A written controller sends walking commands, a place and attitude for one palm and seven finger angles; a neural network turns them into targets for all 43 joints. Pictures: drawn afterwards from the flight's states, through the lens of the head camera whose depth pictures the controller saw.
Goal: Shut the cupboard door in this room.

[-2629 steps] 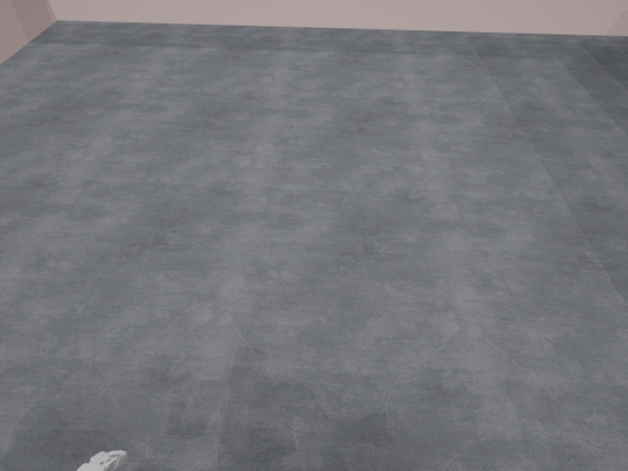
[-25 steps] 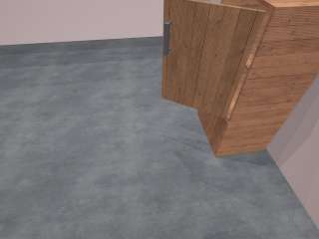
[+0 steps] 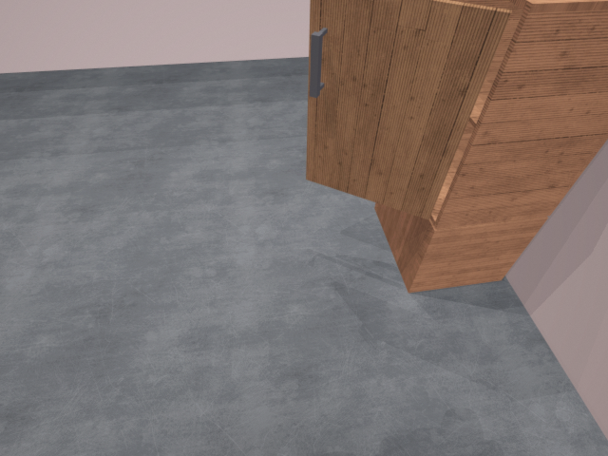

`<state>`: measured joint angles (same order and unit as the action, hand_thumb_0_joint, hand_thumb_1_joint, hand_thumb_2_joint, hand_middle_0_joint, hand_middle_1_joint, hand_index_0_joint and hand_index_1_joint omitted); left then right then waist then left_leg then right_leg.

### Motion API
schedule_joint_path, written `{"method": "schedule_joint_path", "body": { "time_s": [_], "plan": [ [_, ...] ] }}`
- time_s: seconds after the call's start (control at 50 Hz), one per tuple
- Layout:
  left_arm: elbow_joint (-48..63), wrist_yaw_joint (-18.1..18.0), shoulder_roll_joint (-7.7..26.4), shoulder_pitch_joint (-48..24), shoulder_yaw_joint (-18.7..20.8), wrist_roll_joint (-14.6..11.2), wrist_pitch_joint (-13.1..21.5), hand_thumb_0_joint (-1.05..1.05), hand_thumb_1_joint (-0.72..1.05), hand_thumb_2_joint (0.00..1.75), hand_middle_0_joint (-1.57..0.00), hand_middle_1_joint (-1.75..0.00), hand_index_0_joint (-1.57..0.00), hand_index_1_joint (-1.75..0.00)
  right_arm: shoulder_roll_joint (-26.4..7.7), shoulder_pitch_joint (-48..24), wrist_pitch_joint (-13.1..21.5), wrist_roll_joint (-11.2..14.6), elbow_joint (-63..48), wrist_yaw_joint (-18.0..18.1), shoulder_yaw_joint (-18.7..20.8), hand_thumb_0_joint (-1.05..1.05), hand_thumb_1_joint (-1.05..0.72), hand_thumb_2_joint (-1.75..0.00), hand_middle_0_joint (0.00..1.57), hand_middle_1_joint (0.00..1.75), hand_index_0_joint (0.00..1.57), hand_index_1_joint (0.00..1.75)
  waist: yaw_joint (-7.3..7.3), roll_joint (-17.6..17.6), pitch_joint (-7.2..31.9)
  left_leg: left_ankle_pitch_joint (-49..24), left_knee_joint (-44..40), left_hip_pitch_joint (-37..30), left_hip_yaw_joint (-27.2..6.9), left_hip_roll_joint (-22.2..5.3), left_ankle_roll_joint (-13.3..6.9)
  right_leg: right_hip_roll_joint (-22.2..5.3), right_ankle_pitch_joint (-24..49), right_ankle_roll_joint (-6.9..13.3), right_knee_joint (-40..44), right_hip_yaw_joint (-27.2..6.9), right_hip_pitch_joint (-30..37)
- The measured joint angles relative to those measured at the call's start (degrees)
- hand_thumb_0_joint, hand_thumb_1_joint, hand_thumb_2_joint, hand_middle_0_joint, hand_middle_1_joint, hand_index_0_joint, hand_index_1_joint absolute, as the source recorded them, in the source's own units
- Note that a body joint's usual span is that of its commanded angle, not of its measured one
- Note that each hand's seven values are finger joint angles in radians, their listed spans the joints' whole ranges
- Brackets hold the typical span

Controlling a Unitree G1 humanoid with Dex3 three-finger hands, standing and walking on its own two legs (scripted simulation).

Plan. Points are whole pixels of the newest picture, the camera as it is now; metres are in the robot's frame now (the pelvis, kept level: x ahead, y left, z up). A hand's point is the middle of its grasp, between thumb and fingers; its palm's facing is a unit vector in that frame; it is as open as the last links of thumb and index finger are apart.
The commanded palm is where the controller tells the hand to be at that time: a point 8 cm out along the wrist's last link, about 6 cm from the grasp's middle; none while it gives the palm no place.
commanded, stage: look to check the result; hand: left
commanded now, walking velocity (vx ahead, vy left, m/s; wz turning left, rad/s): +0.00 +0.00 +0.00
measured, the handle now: (319, 63) +0.98 +0.02 +0.06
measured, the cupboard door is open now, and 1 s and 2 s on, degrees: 55 55 55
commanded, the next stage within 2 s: walk to a spot facing it in 0.34 s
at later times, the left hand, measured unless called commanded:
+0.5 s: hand out of the picture +0.05 +0.20 -0.17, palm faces +0.01 -0.97 -0.25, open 7.4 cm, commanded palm none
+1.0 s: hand out of the picture +0.04 +0.22 -0.17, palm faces +0.28 -0.94 -0.21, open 7.4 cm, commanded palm none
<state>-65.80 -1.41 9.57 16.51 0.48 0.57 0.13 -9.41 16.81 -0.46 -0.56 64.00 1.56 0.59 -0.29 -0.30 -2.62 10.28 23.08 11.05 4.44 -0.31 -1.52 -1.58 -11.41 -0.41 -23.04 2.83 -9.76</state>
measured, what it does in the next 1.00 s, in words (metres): lifts its right foot, turning left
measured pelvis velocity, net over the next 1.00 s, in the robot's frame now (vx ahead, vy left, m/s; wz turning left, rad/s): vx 0.02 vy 0.01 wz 0.29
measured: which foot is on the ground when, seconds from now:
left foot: down 0.00-1.00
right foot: down 0.00-0.80, up 0.82-1.00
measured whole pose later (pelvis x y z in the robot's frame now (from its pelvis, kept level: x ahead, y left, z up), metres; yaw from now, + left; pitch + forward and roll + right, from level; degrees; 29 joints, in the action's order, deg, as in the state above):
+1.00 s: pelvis +0.02 +0.01 +0.00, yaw +17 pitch +2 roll -1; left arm -54.7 0.5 12.4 9.6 3.8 1.4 -2.0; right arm -10.6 16.7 -0.5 -1.8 55.7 0.6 2.0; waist -2.0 -0.2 -4.2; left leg 11.8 27.4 17.5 -1.8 2.9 -3.6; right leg -2.9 -21.7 -2.8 -57.9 0.5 -26.2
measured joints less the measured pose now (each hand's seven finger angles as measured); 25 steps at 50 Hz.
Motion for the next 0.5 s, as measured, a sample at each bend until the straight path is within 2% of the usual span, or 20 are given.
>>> {"method": "schedule_joint_path", "body": {
  "time_s": [0.5],
  "plan": [
    [0.67,0.69,3.33,-5.74,0.03,-0.04,0.47,0.01,0.91,0.90,-0.20,-0.30,-0.20,-0.30,-3.58,-5.58,0.51,-0.01,0.02,-0.48,-0.23,0.01,-0.90,-0.90,0.20,0.29,0.20,0.30,0.00,-0.23,-0.06,-0.09,-2.77,-2.43,-0.60,0.06,0.45,0.13,-0.09,0.16,2.87,0.60,2.69]
  ]
}}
